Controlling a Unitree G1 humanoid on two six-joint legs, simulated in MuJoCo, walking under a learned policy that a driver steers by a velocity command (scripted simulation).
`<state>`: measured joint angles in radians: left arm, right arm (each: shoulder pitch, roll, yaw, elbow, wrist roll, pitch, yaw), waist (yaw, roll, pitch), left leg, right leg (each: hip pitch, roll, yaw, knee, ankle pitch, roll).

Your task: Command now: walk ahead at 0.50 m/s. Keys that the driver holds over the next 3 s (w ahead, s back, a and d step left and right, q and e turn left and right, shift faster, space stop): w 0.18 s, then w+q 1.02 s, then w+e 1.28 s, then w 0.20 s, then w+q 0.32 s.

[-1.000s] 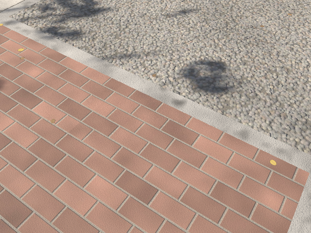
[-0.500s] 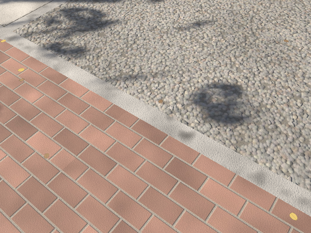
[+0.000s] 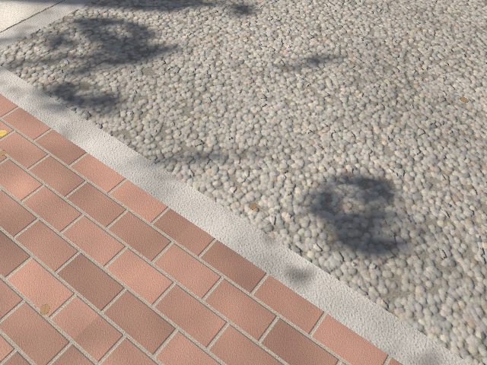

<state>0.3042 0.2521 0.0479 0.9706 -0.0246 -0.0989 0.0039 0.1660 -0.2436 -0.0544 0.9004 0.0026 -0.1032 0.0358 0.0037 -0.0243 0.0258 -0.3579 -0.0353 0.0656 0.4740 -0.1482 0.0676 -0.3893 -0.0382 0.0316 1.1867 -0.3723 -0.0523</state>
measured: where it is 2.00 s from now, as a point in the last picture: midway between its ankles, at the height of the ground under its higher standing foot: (156, 193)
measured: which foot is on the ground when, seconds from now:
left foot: down 0.00-0.44, up 0.46-0.96, down 0.98-1.00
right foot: up 0.00-0.40, down 0.42-0.98, up 1.00-1.00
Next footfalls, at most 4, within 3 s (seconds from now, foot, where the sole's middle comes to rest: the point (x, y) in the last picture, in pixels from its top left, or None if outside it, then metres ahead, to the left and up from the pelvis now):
0.42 right None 0.41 -0.15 -0.77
0.98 left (184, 316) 0.60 0.18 -0.77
1.52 right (193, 206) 0.99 0.18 -0.77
2.00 left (116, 165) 1.16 0.47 -0.77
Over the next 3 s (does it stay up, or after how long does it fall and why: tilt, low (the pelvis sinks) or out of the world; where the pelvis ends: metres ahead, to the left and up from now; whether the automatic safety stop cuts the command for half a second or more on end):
stays up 1.57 0.30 0.00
